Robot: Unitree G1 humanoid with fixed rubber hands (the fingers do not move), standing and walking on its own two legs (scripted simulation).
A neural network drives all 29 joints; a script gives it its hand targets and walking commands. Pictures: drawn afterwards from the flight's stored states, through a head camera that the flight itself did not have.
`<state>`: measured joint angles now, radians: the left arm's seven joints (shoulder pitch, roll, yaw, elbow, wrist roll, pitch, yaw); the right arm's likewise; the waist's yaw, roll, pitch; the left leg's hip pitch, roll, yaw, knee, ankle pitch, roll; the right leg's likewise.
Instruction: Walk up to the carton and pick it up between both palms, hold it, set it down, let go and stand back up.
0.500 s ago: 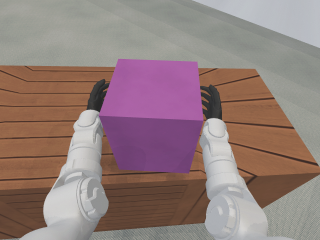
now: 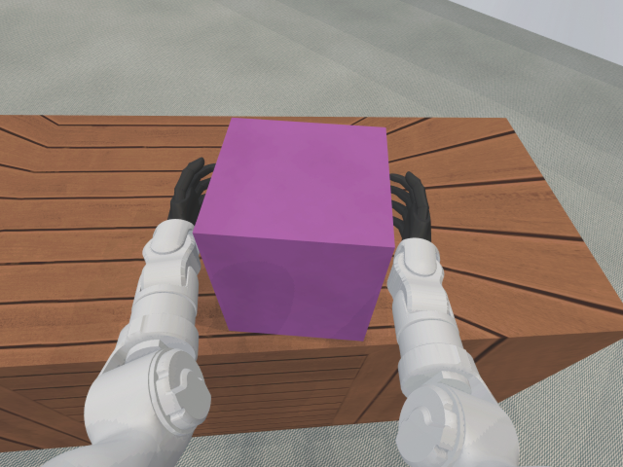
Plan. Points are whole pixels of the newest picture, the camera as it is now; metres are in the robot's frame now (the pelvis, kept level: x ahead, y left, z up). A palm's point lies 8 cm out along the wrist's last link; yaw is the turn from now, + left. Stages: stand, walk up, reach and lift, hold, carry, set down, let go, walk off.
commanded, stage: set down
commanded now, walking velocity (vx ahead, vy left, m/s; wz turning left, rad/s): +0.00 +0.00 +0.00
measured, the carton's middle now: (301, 236) +0.42 +0.00 +0.02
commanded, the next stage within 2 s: none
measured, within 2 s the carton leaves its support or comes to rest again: rests again in 1.16 s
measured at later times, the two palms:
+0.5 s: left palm (189, 219) +0.43 +0.15 +0.06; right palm (413, 238) +0.38 -0.14 +0.07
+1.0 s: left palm (192, 220) +0.43 +0.15 +0.06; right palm (417, 237) +0.39 -0.15 +0.06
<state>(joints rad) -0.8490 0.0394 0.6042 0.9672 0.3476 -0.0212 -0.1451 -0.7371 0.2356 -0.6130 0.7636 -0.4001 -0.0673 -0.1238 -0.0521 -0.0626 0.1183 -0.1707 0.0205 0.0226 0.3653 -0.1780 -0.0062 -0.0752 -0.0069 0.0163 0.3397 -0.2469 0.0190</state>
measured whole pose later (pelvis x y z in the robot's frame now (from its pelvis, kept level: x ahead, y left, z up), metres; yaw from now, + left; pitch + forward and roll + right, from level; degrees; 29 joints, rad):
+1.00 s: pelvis +0.00 +0.00 +0.00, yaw +0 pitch +3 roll +0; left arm -0.85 0.07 0.49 1.05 0.37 -0.10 -0.07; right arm -0.69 0.11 -0.44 0.89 -0.32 -0.18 -0.14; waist -0.05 -0.09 0.07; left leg -0.23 0.02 0.02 0.37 -0.18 -0.01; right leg -0.14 -0.01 0.02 0.34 -0.25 0.02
